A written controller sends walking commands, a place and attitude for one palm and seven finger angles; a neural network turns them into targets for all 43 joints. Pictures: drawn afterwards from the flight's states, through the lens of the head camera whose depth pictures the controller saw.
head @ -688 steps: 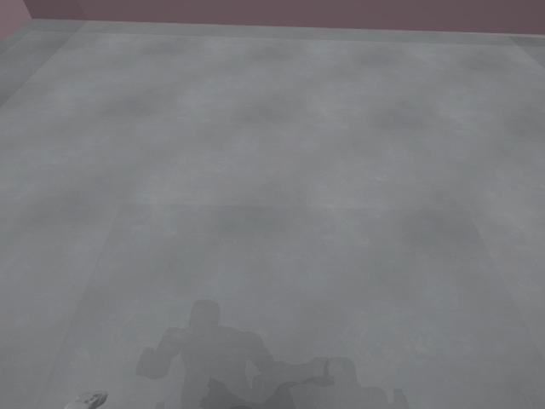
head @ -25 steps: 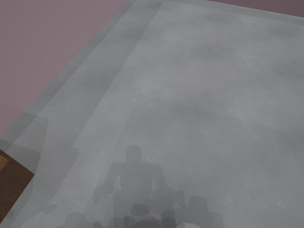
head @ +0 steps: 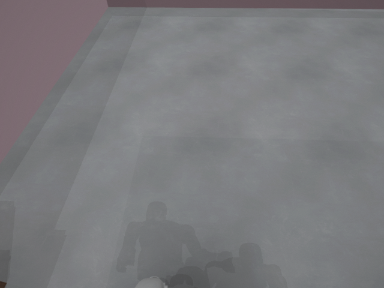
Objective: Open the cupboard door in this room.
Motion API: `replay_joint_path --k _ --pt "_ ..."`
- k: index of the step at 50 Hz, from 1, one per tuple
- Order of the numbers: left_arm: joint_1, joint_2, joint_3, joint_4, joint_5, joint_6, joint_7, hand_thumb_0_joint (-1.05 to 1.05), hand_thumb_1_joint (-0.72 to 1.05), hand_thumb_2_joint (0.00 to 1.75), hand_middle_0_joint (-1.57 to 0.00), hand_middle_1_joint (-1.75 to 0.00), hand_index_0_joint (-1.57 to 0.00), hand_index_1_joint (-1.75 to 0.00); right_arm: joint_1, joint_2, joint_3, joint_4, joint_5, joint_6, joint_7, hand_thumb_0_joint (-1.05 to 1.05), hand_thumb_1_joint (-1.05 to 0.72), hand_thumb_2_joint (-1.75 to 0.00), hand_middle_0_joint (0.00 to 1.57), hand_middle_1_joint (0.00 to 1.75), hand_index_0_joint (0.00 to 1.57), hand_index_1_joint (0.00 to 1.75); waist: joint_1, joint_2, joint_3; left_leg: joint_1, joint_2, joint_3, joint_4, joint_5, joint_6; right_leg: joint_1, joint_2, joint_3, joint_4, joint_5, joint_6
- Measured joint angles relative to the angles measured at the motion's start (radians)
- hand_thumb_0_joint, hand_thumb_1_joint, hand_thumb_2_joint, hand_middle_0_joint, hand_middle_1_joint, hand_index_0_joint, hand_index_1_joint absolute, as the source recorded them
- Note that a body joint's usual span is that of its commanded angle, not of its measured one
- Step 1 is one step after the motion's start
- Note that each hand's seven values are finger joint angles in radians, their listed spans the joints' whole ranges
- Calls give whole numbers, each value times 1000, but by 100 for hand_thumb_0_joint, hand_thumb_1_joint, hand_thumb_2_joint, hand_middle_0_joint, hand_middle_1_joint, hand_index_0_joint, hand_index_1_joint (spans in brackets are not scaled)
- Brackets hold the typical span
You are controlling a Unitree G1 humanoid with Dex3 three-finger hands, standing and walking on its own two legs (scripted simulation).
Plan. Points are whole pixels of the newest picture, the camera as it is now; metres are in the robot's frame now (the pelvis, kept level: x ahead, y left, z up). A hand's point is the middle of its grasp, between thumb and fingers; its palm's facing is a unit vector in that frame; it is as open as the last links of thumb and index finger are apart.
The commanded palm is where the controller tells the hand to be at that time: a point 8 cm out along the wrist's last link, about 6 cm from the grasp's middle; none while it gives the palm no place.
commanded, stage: turn to face it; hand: left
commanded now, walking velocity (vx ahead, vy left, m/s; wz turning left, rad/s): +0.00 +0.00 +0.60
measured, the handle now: out of the picture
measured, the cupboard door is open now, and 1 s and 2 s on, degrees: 0 0 0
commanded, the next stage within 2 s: none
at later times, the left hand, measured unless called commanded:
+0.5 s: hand out of the picture +0.11 +0.24 -0.17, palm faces +0.19 -0.96 -0.23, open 7.4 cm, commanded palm none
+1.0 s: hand out of the picture -0.02 +0.20 -0.18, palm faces +0.49 -0.83 -0.25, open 7.4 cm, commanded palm none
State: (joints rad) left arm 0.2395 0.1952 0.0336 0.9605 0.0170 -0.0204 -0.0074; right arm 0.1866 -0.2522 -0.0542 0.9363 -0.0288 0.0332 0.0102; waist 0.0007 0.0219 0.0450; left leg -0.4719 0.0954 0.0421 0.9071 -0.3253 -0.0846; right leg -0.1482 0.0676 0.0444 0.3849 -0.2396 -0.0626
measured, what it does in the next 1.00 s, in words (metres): steps on the spot, turning left: left foot, then right foot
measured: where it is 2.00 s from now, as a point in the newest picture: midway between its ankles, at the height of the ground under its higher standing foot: outside the picture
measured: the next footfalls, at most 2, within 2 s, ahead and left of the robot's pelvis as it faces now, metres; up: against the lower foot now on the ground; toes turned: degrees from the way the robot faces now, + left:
left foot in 0.14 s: +0.11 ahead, +0.13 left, +0.00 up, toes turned +5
right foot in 0.64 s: +0.12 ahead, -0.12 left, +0.00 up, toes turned +16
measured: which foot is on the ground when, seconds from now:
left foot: up 0.00-0.12, down 0.14-0.64, up 0.66-1.00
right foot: down 0.00-0.16, up 0.18-0.62, down 0.64-1.00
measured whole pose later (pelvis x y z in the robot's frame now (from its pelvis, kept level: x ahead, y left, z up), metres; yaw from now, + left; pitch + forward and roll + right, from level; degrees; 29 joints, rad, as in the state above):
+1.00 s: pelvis +0.03 +0.00 -0.01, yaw +31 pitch +0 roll +1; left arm 0.21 0.22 0.02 0.91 0.03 0.01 0.02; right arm 0.12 -0.28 -0.07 0.93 -0.01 0.08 0.03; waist 0.00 -0.02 0.11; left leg -0.36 0.05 0.07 0.80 -0.44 -0.06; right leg -0.22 -0.16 -0.22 0.56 -0.32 0.03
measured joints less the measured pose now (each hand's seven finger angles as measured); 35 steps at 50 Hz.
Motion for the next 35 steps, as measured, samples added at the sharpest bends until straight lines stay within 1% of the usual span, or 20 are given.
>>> replay_joint_path --k 2,4,6,7,8,9,10,12,14,16,20,23,27,29,30,31,32,33,34,35 --pt "16 0 -2 21 2 -1 6 1 90 90 -21 -30 -20 -30 -12 7 7 6 4 -7 -3 1 -91 -90 20 30 20 30 6 -6 -3 20 -12 0 -65 -2 8 18 3 3 -11 -7 6" --pt "27 2 -5 48 3 -3 15 1 90 90 -21 -30 -20 -30 -21 18 16 19 11 -19 -8 1 -91 -90 20 30 20 30 12 -14 -4 63 -25 5 -170 14 18 37 2 1 -12 -21 16" --pt "35 3 -10 78 -2 -2 24 1 90 90 -21 -30 -20 -30 -20 28 29 35 15 -36 -12 1 -91 -90 20 30 20 30 12 -18 -7 133 -37 6 -317 115 28 53 4 -10 11 -51 29" --pt "39 3 -12 90 -5 0 27 1 90 90 -20 -30 -20 -30 -15 33 34 45 16 -47 -13 1 -91 -90 20 30 20 30 12 -19 -11 165 -42 4 -365 145 55 52 4 -17 40 -77 37" --pt "36 9 -13 102 -6 4 31 1 91 90 -20 -30 -20 -30 -15 46 39 58 15 -53 -15 1 -91 -90 20 30 20 30 13 -40 -11 174 -59 8 -364 116 84 43 -11 -20 82 -105 45" --pt "31 13 -14 111 -9 10 35 1 91 90 -20 -30 -20 -29 -15 58 45 67 15 -54 -15 1 -91 -90 20 30 20 30 20 -59 -9 178 -74 13 -355 91 105 25 -30 -32 137 -144 58" --pt "27 14 -15 118 -11 16 39 1 91 90 -20 -30 -20 -29 -15 68 52 73 14 -51 -17 1 -91 -90 20 30 20 30 24 -68 -8 185 -83 18 -355 76 119 -1 -44 -43 208 -203 71" --pt "13 9 -17 127 -10 31 40 1 91 90 -20 -30 -20 -29 -13 83 57 79 11 -44 -21 1 -91 -90 20 30 20 30 20 -66 -4 197 -93 12 -375 78 134 -63 -60 -62 354 -278 86" --pt "-8 6 -13 124 -9 41 35 1 91 90 -20 -30 -20 -29 -7 94 57 81 10 -36 -22 1 -91 -90 20 30 20 30 12 -55 4 204 -101 -7 -403 98 139 -122 -77 -70 458 -287 97" --pt "-29 4 -7 109 -8 45 31 1 91 90 -20 -30 -20 -29 -1 91 42 80 11 -30 -28 0 -93 -89 20 30 20 30 4 -45 11 206 -110 -25 -428 116 144 -173 -93 -65 515 -269 106" --pt "-71 11 9 66 -5 51 30 1 91 90 -20 -30 -20 -29 20 76 25 74 8 -17 -19 0 -93 -89 20 30 20 30 -11 -35 19 199 -126 -65 -455 141 143 -240 -116 -47 545 -221 120" --pt "-105 21 18 35 -6 55 32 1 91 90 -20 -30 -20 -29 39 66 13 66 5 -9 -14 0 -92 -89 20 30 20 30 -25 -28 24 186 -134 -101 -457 151 135 -257 -116 -38 516 -208 127" --pt "-144 29 22 -6 -10 55 34 1 91 90 -20 -30 -20 -29 59 48 -4 53 1 3 -9 0 -91 -89 20 30 20 30 -45 -12 27 161 -143 -157 -444 159 115 -233 -96 -33 418 -203 126" --pt "-156 31 20 -26 -12 50 34 1 91 90 -20 -30 -20 -29 67 38 -13 45 1 11 -7 1 -91 -89 20 30 20 30 -52 -2 24 145 -150 -186 -430 160 101 -196 -82 -35 328 -177 122" --pt "-158 31 19 -36 -14 46 34 1 91 90 -20 -30 -20 -29 71 32 -17 41 2 15 -6 1 -91 -89 20 30 20 30 -53 2 21 135 -156 -200 -418 157 93 -166 -76 -39 260 -141 120" --pt "-155 34 16 -48 -14 39 33 1 91 90 -20 -30 -20 -29 77 27 -21 36 5 19 -5 1 -91 -89 20 30 20 30 -52 0 14 121 -166 -210 -398 151 84 -128 -77 -43 174 -102 116" --pt "-150 35 16 -57 -10 31 35 1 91 90 -20 -30 -20 -29 79 21 -26 31 9 23 -3 1 -91 -89 20 30 20 30 -47 -2 9 98 -171 -207 -357 116 79 -109 -82 -45 119 -51 99" --pt "-148 29 13 -60 -5 28 37 1 91 90 -20 -30 -20 -29 73 11 -32 30 10 28 -3 1 -91 -89 20 30 20 30 -47 11 14 69 -165 -198 -280 28 71 -111 -79 -59 130 -33 83" --pt "-143 24 9 -62 -3 28 37 1 91 90 -20 -30 -20 -29 68 1 -37 28 8 34 -3 1 -91 -90 20 30 20 30 -50 18 17 36 -163 -175 -181 -47 66 -107 -85 -75 141 -36 71" --pt "-135 19 6 -65 -2 30 37 1 91 90 -20 -30 -20 -29 64 -7 -42 27 6 40 -1 1 -91 -90 20 30 20 30 -51 20 18 4 -158 -146 -75 -88 62 -99 -95 -89 141 -42 64"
